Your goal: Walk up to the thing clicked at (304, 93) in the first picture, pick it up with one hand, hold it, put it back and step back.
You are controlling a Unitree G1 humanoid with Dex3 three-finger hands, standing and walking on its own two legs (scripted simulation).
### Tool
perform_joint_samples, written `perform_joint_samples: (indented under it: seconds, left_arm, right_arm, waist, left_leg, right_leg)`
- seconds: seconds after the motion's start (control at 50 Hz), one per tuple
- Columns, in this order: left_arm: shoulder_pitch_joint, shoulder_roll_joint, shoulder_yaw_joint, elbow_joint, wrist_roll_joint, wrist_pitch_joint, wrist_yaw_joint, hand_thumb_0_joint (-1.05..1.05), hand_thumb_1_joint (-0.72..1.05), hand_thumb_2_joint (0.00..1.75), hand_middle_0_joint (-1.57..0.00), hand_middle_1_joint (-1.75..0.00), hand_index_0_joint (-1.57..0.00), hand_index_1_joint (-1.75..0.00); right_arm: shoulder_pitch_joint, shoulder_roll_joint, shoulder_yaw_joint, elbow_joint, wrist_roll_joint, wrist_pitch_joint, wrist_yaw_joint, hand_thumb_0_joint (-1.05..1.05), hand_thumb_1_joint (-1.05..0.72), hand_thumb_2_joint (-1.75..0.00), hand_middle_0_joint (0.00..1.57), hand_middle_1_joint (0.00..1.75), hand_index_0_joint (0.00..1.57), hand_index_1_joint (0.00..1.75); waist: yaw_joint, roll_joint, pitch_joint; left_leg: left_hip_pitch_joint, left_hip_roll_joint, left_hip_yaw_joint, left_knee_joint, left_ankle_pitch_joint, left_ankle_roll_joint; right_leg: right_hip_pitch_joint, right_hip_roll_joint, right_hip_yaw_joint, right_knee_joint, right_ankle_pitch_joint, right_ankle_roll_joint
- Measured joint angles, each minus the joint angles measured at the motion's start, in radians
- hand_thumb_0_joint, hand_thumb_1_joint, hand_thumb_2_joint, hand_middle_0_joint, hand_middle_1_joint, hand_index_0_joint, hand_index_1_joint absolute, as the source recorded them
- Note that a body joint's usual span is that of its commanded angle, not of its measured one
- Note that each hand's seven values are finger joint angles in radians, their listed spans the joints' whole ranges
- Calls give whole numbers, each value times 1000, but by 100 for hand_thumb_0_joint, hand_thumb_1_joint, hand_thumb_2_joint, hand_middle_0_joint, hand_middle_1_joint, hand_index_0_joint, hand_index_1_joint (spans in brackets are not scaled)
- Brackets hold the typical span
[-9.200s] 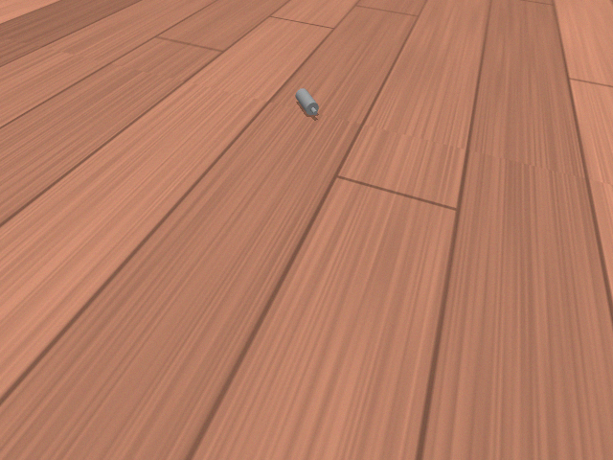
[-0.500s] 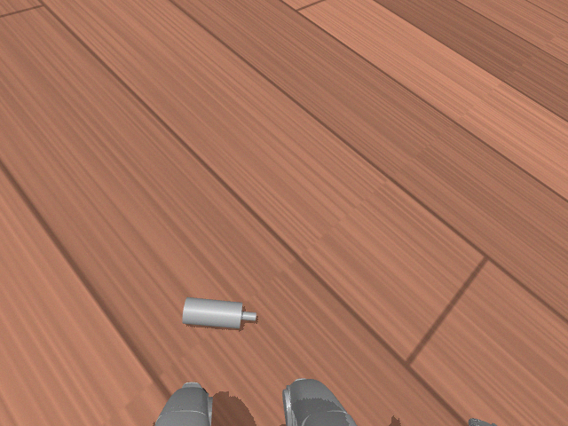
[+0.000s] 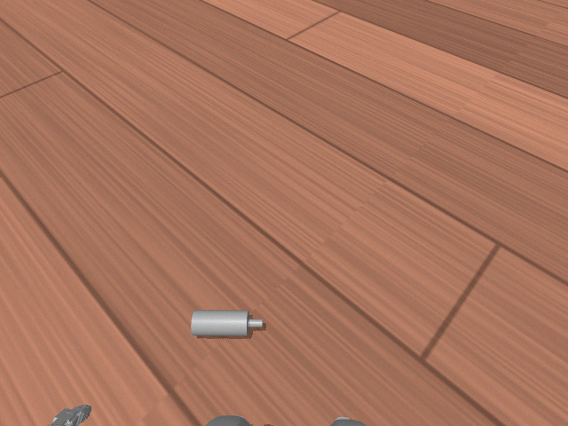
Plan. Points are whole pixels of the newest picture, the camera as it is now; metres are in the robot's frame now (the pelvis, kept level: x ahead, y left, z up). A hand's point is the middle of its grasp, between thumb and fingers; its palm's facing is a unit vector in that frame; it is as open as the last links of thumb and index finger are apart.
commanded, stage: walk up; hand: left
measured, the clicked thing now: (228, 322) +0.50 +0.19 -0.70
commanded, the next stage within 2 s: stand in 1.48 s
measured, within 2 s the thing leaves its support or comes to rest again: neither
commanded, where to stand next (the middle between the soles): +0.10 -0.01 m, yaw +0 degrees
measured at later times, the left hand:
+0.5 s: hand out of the picture +0.10 +0.32 -0.14, palm faces +0.03 -0.93 -0.35, open 7.4 cm
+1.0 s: hand out of the picture +0.13 +0.29 -0.14, palm faces +0.00 -0.92 -0.38, open 7.4 cm
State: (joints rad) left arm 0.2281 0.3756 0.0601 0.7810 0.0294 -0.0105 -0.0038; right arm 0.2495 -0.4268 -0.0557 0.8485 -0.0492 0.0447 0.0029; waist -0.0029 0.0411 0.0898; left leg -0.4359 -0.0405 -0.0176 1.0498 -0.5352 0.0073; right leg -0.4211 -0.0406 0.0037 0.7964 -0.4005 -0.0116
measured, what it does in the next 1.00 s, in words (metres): steps on the spot: left foot, then right foot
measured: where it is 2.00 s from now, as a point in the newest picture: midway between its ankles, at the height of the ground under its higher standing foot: outside the picture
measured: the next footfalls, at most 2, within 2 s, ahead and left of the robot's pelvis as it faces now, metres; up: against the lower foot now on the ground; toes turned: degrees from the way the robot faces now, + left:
left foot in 0.12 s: +0.04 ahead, +0.16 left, +0.00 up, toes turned +3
right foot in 0.60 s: +0.14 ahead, -0.10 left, +0.00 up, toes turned +2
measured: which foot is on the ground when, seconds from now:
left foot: up 0.00-0.10, down 0.12-0.64, up 0.66-0.90, down 0.92-1.00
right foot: down 0.00-0.16, up 0.18-0.58, down 0.60-0.98, up 1.00-1.00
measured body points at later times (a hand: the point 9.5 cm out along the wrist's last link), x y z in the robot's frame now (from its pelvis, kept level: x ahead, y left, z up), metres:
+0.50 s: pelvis +0.03 +0.03 +0.02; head +0.08 +0.08 +0.46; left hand +0.10 +0.37 -0.12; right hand +0.08 -0.30 -0.06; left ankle +0.00 +0.16 -0.71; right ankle +0.14 -0.13 -0.63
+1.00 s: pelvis -0.03 +0.03 +0.00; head +0.02 +0.04 +0.44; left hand +0.13 +0.34 -0.12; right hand +0.08 -0.29 -0.10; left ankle +0.01 +0.11 -0.71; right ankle +0.09 -0.10 -0.70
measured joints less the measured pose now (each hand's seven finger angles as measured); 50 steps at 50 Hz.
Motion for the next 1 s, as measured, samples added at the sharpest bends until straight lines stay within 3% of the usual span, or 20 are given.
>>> perform_joint_samples:
  seconds: [0.04,0.1,0.12,0.14,0.16,0.2,0.26,0.3,0.4,0.46,0.52,0.6,0.64,0.68,0.74,0.82,0.9,0.96,0.98,1.0]
  left_arm:
    - [35,15,4,-5,-3,-27,12,1,90,89,-21,-30,-21,-30]
    - [78,46,10,7,-3,-44,18,1,90,89,-21,-30,-21,-30]
    - [90,58,11,16,-3,-44,17,1,90,89,-21,-30,-21,-30]
    - [101,70,12,27,-4,-39,14,1,90,89,-21,-30,-21,-30]
    - [115,81,15,41,-4,-29,11,1,90,89,-21,-30,-21,-30]
    - [131,82,18,80,-1,2,10,1,90,89,-21,-30,-21,-30]
    - [122,96,10,114,-2,13,-9,1,90,89,-21,-30,-20,-30]
    - [107,121,19,104,-3,8,-26,2,90,89,-21,-30,-20,-30]
    - [47,158,55,54,-18,52,-33,1,90,89,-20,-30,-20,-30]
    - [11,138,49,56,-43,74,-14,1,91,89,-20,-30,-20,-30]
    - [-20,90,15,63,-56,75,-4,1,91,89,-20,-30,-20,-30]
    - [-51,25,-26,70,-40,59,-8,1,90,89,-20,-30,-20,-30]
    - [-89,-24,-32,78,-16,51,-12,1,90,89,-21,-30,-20,-30]
    - [-116,-34,-34,49,-1,51,-19,1,90,89,-21,-30,-20,-30]
    - [-141,-26,-25,5,5,59,-15,1,90,89,-21,-30,-21,-30]
    - [-156,-18,-23,-23,2,57,2,1,90,89,-21,-30,-21,-30]
    - [-163,-1,-28,-19,-17,45,17,1,90,89,-21,-30,-21,-30]
    - [-171,29,-25,7,-34,38,32,1,90,89,-21,-30,-21,-30]
    - [-167,34,-21,23,-38,38,39,1,90,89,-21,-30,-21,-30]
    - [-159,31,-18,42,-39,38,47,1,90,89,-21,-30,-21,-30]
  right_arm:
    - [30,1,-3,3,-20,12,26,1,-90,-90,21,30,20,30]
    - [43,-7,-13,-3,-23,1,55,1,-90,-90,21,30,20,30]
    - [42,-11,-17,-9,-17,-9,62,1,-90,-90,21,30,20,30]
    - [41,-13,-23,-14,-11,-23,67,2,-90,-90,21,30,20,30]
    - [44,-13,-29,-24,-5,-40,68,1,-90,-90,21,30,20,30]
    - [69,-20,-34,-47,2,-77,62,1,-90,-90,21,30,20,30]
    - [106,-10,-25,-37,17,-104,41,1,-90,-90,21,30,21,30]
    - [131,9,-7,-21,29,-122,21,1,-90,-90,21,30,21,30]
    - [146,41,18,17,32,-110,-33,1,-90,-90,21,30,21,30]
    - [99,44,16,13,23,-77,-42,1,-90,-90,21,30,21,30]
    - [39,33,11,-12,22,-51,-38,1,-90,-90,21,30,21,30]
    - [-39,4,7,-52,43,-28,-34,1,-90,-90,21,30,21,30]
    - [-102,-19,4,-51,59,-21,-40,1,-90,-90,21,30,21,30]
    - [-135,-4,12,-54,70,-27,-56,1,-90,-90,21,30,20,30]
    - [-143,39,34,-46,76,-43,-65,1,-91,-90,21,30,20,30]
    - [-122,58,49,-32,67,-41,-59,1,-90,-90,21,30,20,30]
    - [-106,53,41,-20,43,-27,-41,1,-90,-90,21,30,21,30]
    - [-107,61,22,-15,12,-12,-17,1,-90,-90,21,30,21,30]
    - [-104,61,19,-18,3,-5,-6,1,-90,-90,21,30,20,30]
    - [-99,55,17,-22,-3,1,7,1,-90,-90,21,30,20,30]
  waist:
    - [-1,-4,-20]
    - [4,-19,-26]
    - [5,-26,-23]
    - [8,-41,-19]
    - [13,-62,-21]
    - [5,-54,-50]
    - [-15,-44,-64]
    - [-11,-75,-51]
    - [8,-149,21]
    - [9,-162,66]
    - [7,-150,98]
    - [14,-110,114]
    - [10,-19,159]
    - [20,-14,187]
    - [38,-54,185]
    - [39,-62,138]
    - [14,-54,99]
    - [-1,-101,106]
    - [-1,-111,103]
    - [-6,-102,97]
  left_leg:
    - [36,6,-8,-54,-32,11]
    - [58,26,-23,-159,-70,35]
    - [70,33,-19,-213,-46,43]
    - [88,30,5,-255,43,37]
    - [107,13,31,-283,120,31]
    - [116,5,43,-284,122,29]
    - [177,10,24,-351,132,43]
    - [230,7,23,-415,162,21]
    - [291,26,19,-451,166,8]
    - [284,51,22,-442,159,-2]
    - [254,69,31,-428,152,-13]
    - [178,86,56,-324,91,-28]
    - [122,140,14,-203,78,-5]
    - [54,96,-34,-50,-18,5]
    - [7,34,-33,15,-102,8]
    - [5,11,-15,-27,-44,3]
    - [60,12,9,-168,22,4]
    - [93,-22,41,-247,141,38]
    - [94,-28,56,-252,150,48]
    - [91,-22,61,-255,156,57]
  right_leg:
    - [19,-16,-17,-7,-5,-2]
    - [44,-52,-24,-13,-5,15]
    - [52,-66,-21,-11,-7,22]
    - [59,-87,-10,-2,-14,24]
    - [54,-102,19,24,-43,2]
    - [-1,-61,63,172,-116,-16]
    - [-77,0,67,304,-53,-26]
    - [-127,8,80,315,23,-19]
    - [-227,44,152,327,108,14]
    - [-231,82,185,343,104,11]
    - [-167,74,147,229,103,11]
    - [6,47,53,-99,146,16]
    - [28,102,19,-135,149,11]
    - [15,102,24,-113,154,-5]
    - [2,77,43,-111,166,-25]
    - [-16,70,33,-102,170,-26]
    - [-38,65,10,-66,167,-5]
    - [-58,29,34,-23,168,15]
    - [-65,30,52,-9,133,6]
    - [-79,48,66,36,32,-2]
